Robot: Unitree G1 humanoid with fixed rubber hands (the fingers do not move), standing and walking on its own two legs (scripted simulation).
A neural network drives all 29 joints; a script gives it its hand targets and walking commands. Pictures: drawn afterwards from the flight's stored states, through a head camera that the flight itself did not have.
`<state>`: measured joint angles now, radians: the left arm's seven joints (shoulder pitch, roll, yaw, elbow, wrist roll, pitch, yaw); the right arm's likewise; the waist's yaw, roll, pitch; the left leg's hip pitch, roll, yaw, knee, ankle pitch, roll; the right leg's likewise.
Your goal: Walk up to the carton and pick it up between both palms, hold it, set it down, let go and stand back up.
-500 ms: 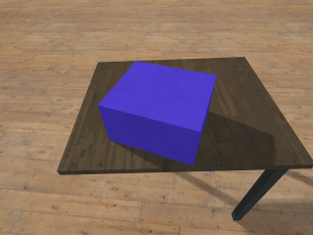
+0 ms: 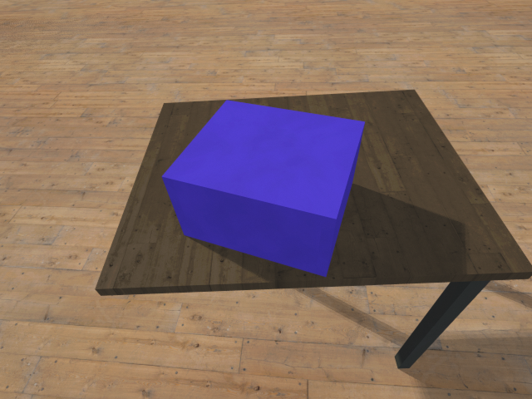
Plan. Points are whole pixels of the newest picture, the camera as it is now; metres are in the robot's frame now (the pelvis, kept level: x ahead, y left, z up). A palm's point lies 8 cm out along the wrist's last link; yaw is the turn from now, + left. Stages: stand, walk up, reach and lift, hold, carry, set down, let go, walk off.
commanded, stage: stand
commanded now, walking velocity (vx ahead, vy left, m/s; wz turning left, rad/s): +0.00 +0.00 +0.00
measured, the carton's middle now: (271, 180) +0.53 +0.01 +0.01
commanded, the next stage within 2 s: none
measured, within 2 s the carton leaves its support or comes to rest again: neither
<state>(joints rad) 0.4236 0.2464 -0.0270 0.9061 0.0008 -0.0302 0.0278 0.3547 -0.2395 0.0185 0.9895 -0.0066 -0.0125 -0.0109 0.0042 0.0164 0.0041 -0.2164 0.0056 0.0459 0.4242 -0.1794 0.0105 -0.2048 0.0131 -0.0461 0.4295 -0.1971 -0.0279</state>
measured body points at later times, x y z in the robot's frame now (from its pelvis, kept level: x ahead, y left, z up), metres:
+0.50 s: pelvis +0.01 +0.00 +0.00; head +0.01 -0.01 +0.45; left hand +0.01 +0.25 -0.14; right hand +0.00 -0.24 -0.15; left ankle +0.03 +0.11 -0.74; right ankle +0.02 -0.10 -0.74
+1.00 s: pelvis +0.02 +0.00 +0.00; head +0.02 +0.00 +0.45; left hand +0.01 +0.24 -0.15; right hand +0.01 -0.24 -0.15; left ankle +0.03 +0.11 -0.74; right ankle +0.02 -0.10 -0.74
